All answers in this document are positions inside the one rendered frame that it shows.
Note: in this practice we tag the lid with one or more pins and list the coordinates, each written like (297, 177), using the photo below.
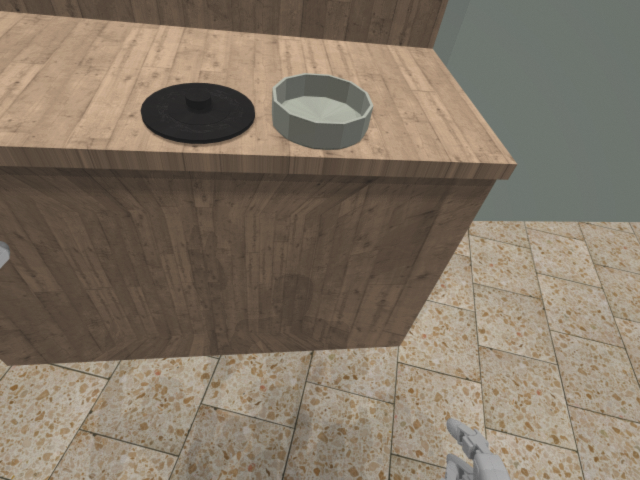
(166, 114)

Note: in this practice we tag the table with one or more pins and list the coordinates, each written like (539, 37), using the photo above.
(125, 245)

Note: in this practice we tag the knob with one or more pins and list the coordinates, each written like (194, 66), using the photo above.
(198, 99)

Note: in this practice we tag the right robot hand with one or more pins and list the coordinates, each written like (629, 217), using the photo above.
(486, 465)

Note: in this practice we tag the pot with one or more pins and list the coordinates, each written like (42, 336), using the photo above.
(320, 111)

